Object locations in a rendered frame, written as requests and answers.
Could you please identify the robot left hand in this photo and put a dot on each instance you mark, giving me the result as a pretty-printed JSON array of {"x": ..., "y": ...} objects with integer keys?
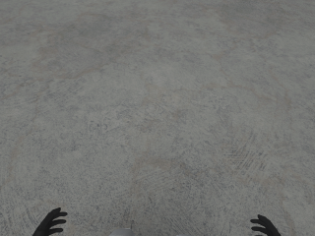
[{"x": 44, "y": 227}]

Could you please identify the robot right hand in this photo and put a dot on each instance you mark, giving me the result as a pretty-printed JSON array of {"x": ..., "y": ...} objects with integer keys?
[{"x": 269, "y": 229}]

